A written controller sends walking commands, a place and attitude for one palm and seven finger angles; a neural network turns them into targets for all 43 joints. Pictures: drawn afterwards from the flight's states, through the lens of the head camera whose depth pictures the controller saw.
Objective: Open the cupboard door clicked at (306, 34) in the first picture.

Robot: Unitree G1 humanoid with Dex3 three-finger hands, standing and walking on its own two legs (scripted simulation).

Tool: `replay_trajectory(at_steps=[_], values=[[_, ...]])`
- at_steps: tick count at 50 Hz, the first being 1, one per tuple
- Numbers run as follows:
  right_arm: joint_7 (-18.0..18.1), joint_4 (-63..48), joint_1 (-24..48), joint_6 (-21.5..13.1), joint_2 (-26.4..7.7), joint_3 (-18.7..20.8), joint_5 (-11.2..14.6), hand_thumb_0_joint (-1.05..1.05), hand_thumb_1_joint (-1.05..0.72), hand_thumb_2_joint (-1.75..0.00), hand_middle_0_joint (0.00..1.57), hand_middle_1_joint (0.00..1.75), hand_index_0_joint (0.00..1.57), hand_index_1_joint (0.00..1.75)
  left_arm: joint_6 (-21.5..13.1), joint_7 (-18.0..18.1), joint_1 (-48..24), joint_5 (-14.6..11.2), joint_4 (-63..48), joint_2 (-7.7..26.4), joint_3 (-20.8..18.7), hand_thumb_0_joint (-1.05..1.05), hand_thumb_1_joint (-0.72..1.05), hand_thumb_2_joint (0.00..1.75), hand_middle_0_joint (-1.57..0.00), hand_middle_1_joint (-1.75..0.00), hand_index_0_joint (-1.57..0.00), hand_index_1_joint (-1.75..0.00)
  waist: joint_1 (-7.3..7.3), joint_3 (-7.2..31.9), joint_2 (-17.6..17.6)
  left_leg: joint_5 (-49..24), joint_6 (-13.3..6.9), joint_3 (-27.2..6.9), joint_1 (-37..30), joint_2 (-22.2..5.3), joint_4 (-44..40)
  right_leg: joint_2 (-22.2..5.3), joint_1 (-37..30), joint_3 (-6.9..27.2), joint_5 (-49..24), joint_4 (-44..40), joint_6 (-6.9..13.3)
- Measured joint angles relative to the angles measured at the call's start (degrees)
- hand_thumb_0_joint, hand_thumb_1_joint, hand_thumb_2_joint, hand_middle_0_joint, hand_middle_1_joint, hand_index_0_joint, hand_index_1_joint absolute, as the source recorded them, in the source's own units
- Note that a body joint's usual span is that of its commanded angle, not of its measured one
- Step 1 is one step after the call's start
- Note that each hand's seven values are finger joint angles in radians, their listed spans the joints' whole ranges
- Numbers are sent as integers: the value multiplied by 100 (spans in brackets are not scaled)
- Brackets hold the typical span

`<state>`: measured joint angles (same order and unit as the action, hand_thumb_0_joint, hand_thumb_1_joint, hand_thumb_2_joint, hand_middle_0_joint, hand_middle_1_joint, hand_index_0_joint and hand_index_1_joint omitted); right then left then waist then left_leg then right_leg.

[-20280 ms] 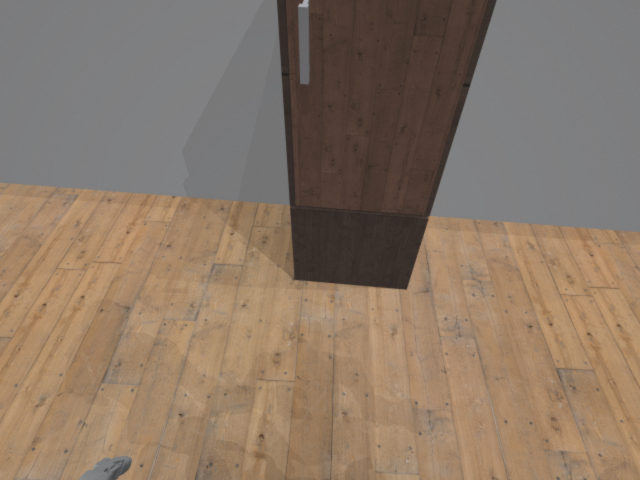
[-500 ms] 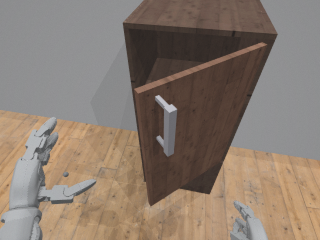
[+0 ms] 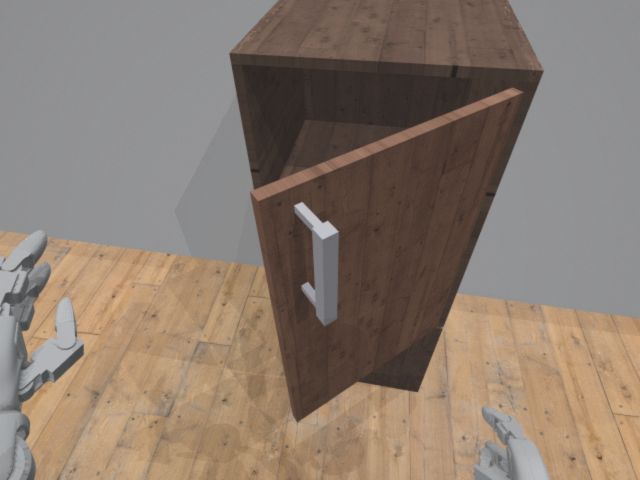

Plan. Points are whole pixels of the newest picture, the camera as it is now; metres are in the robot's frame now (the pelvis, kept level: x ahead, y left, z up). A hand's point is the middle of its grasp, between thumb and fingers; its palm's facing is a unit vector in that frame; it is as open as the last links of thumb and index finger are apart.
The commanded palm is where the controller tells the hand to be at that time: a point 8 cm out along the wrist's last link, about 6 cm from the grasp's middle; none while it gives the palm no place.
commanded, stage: draw the hand back to the body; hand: left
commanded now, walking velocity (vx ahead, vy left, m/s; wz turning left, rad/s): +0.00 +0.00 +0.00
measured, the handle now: (316, 267) +0.31 +0.05 +0.14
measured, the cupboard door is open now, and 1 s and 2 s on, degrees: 44 44 44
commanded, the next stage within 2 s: step back with the hand held close in 0.24 s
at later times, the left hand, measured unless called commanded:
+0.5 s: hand (97, 339) +0.19 +0.24 +0.16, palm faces +0.41 -0.79 -0.46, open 7.5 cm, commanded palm +0.14 +0.27 +0.17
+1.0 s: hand out of the picture +0.11 +0.28 +0.15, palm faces +0.39 -0.78 -0.49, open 7.4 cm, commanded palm +0.05 +0.32 +0.17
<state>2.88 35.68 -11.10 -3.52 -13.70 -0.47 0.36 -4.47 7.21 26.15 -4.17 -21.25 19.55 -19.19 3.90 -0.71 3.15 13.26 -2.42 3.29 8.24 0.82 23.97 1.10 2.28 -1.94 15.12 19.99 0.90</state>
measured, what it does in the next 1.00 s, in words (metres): shifts its weight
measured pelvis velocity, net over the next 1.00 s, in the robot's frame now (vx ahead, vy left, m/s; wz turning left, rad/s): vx -0.09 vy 0.02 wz -0.02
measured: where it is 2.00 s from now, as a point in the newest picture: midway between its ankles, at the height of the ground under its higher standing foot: outside the picture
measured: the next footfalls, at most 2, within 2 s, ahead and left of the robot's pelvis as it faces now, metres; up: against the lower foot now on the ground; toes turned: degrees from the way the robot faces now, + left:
left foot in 1.28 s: -0.08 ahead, +0.14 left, +0.00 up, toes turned +1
right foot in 1.70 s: -0.35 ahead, -0.01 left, +0.00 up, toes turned -5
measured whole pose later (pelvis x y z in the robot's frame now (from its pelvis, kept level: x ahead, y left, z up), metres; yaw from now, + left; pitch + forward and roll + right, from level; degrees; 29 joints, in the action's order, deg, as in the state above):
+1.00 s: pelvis -0.09 +0.02 -0.01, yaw -1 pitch -1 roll -2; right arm 4.3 29.8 -13.0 -0.8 -13.1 0.5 1.0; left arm -10.3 8.3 32.0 -2.1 -29.0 24.3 -24.3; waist -0.1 -1.8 1.9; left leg 9.1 -4.6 4.9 22.2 -0.2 31.6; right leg 2.2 18.2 0.2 15.0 31.7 -0.3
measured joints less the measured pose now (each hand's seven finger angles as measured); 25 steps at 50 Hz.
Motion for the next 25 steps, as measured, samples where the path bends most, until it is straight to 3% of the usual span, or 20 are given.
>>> replay_trajectory(at_steps=[6, 19, 25], values=[[14, 23, 18, -12, 13, 12, -2, 2, -90, -90, 20, 30, 20, 30, -10, -36, 40, 11, -31, -54, 174, 1, 86, 89, -20, -30, -20, -30, -15, 24, 19, -17, 48, -29, -24, -34, -27, 38, -22, -24, 2, -13, 52], [35, 47, 26, 11, 38, 16, 1, 2, -90, -90, 20, 30, 20, 30, -58, -75, 28, -28, 80, -23, 92, 2, 89, 90, -21, -30, -21, -30, -21, -5, 93, -49, 165, -66, -64, -151, -56, 160, -72, -48, -35, -69, 173], [28, -139, 134, 234, -26, 38, 47, 2, -90, -90, 20, 30, 20, 30, -355, -141, 231, 15, -205, 182, -211, 2, 89, 90, -21, -30, -21, -30, -93, 23, 136, -15, 182, -6, 298, -275, 135, 268, 259, 21, -122, -26, 186]])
